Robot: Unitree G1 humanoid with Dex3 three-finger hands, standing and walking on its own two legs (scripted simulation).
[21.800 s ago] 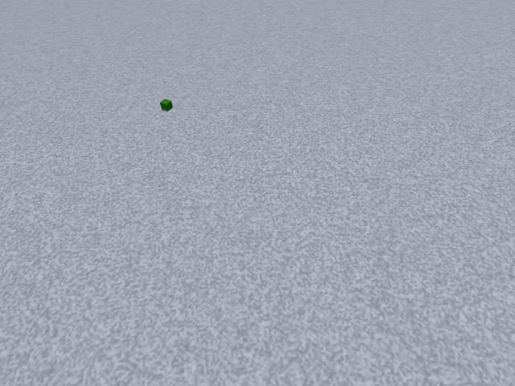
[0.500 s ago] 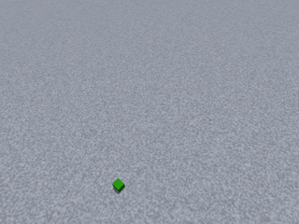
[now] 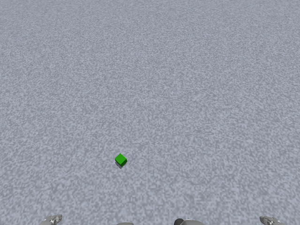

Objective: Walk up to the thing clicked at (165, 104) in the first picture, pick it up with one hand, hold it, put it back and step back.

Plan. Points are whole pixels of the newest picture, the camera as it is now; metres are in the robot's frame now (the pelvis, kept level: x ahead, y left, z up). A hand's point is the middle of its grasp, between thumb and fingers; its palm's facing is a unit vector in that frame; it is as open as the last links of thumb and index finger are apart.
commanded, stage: walk up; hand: left
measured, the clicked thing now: (121, 160) +0.55 +0.23 -0.74
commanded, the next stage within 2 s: none
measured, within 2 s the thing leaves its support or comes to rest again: neither
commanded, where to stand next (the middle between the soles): +0.16 +0.00 m, yaw -2 degrees
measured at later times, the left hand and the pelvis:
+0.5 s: hand out of the picture +0.02 +0.28 -0.17, palm faces -0.10 -0.92 -0.38, open 7.4 cm; pelvis -0.11 +0.02 -0.02, yaw -5 degrees
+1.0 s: hand out of the picture -0.13 +0.28 -0.16, palm faces +0.00 -0.95 -0.32, open 7.4 cm; pelvis -0.25 +0.02 +0.00, yaw +0 degrees
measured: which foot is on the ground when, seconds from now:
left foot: down 0.00-0.54, up 0.56-0.82, down 0.84-1.00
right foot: down 0.00-0.10, up 0.12-0.48, down 0.50-0.86, up 0.88-1.00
